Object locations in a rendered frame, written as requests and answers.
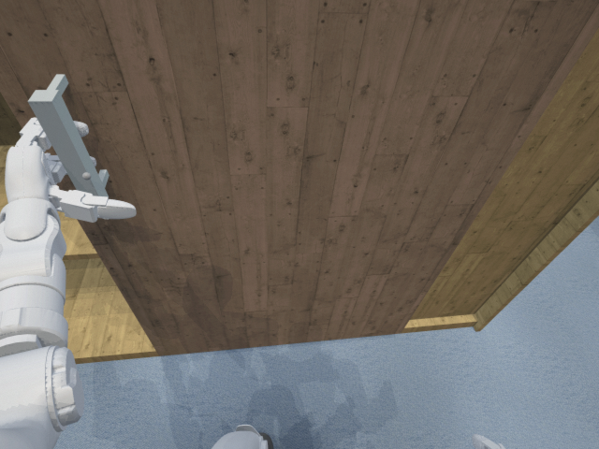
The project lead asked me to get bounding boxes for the left robot forearm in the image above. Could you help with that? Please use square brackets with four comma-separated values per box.
[0, 198, 68, 357]

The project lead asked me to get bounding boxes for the robot left hand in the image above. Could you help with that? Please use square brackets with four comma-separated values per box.
[5, 117, 137, 223]

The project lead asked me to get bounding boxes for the robot left shin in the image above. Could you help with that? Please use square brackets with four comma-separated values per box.
[236, 425, 260, 436]

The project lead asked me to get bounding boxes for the wardrobe door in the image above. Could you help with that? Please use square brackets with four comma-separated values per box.
[410, 28, 599, 320]
[0, 0, 599, 356]

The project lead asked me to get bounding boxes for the left robot upper arm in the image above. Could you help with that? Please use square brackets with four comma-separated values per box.
[0, 345, 84, 449]

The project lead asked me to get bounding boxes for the handle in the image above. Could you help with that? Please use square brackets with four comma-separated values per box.
[28, 74, 109, 197]

